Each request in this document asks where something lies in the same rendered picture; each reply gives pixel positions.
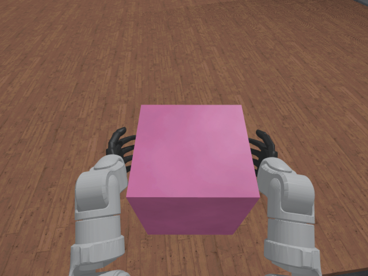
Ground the left robot hand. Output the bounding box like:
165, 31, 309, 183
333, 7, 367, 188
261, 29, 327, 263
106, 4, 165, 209
106, 127, 136, 173

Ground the right robot forearm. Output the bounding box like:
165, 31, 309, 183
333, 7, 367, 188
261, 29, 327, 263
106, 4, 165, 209
257, 157, 322, 276

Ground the right robot hand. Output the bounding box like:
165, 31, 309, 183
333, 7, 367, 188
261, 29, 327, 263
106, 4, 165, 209
248, 129, 278, 177

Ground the carton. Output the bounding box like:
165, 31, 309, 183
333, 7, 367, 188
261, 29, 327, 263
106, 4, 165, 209
126, 105, 260, 235

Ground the left robot forearm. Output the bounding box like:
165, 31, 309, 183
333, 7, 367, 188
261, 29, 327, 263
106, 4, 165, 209
69, 154, 128, 276

